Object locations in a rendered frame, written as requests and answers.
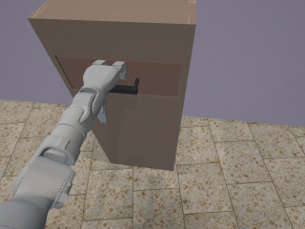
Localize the robot left hand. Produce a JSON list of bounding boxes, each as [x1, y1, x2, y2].
[[83, 60, 127, 123]]

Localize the robot left upper arm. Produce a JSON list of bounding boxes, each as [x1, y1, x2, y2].
[[0, 156, 75, 229]]

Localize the handle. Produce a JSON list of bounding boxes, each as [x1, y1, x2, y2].
[[109, 78, 139, 94]]

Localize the left robot forearm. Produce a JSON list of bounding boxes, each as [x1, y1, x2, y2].
[[12, 85, 106, 196]]

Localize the cabinet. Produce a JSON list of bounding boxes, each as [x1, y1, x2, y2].
[[28, 0, 196, 171]]

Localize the drawer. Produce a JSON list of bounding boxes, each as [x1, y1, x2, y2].
[[56, 55, 181, 97]]

